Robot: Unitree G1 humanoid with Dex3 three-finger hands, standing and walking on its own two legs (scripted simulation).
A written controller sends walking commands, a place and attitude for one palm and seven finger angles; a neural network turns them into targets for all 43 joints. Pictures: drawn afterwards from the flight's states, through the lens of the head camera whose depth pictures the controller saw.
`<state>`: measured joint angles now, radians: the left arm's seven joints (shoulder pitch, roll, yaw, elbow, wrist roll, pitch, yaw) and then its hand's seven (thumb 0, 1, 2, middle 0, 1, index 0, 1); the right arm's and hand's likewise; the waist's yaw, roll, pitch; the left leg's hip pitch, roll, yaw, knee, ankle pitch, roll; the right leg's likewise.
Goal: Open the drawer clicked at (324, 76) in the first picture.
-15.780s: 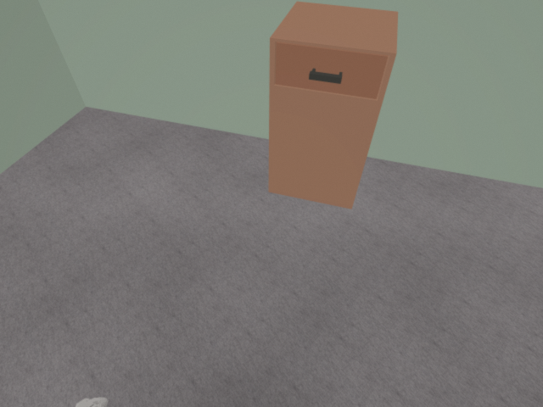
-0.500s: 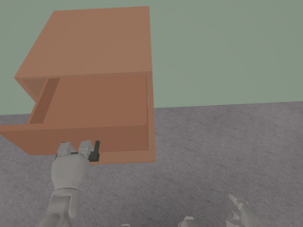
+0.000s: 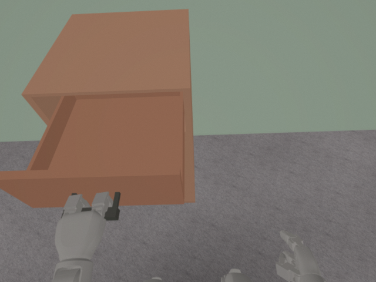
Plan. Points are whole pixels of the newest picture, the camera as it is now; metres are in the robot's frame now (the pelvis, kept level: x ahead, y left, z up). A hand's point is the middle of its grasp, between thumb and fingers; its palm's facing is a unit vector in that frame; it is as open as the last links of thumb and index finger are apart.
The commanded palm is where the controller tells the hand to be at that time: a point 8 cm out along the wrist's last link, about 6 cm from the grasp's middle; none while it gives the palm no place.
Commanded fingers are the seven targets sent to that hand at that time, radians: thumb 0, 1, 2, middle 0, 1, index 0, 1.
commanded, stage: pull the drawer open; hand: left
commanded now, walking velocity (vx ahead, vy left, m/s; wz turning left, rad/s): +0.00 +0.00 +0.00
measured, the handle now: (93, 205) +0.28 +0.24 -0.02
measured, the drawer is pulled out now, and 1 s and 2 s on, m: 0.24 0.30 0.30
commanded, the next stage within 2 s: open the thumb to release the handle in 0.66 s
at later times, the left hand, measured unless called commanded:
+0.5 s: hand (87, 263) +0.17 +0.22 -0.03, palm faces -0.03 -0.07 -1.00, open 5.8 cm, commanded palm +0.12 +0.23 +0.01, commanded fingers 0.00 0.90 0.90 -0.40 -1.35 -0.40 -1.35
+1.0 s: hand (83, 264) +0.16 +0.23 -0.03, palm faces -0.01 -0.07 -1.00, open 6.9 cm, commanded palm +0.13 +0.23 +0.01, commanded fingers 0.00 -0.01 0.51 -0.34 -1.25 -0.34 -1.25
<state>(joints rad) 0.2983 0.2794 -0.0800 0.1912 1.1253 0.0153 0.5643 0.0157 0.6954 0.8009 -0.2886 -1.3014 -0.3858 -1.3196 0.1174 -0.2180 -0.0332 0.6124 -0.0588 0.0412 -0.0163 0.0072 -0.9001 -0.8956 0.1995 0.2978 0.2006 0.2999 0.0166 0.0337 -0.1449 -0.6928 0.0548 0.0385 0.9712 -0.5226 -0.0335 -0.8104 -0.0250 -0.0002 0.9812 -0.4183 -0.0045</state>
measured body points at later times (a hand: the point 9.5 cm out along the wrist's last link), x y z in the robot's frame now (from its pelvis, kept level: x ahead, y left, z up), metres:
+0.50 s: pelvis +0.00 +0.00 -0.01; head +0.06 -0.03 +0.43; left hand +0.16 +0.22 +0.02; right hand +0.21 -0.22 -0.12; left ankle -0.03 +0.14 -0.68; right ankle +0.03 -0.12 -0.68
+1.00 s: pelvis +0.00 +0.00 -0.02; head +0.06 -0.03 +0.42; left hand +0.16 +0.23 +0.02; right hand +0.20 -0.23 -0.13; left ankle -0.03 +0.14 -0.68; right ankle +0.03 -0.12 -0.68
